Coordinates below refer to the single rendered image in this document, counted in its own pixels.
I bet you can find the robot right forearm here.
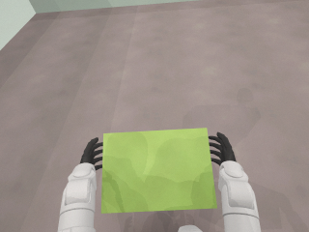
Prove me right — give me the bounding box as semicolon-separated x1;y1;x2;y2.
218;160;262;232

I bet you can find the robot left forearm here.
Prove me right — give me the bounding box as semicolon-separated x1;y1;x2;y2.
57;162;97;232

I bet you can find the left robot hand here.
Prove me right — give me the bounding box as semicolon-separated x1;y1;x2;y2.
79;137;103;170

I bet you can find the right robot hand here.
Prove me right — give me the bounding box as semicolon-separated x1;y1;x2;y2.
208;132;237;166

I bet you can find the carton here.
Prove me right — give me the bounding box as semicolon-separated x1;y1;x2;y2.
100;128;217;214

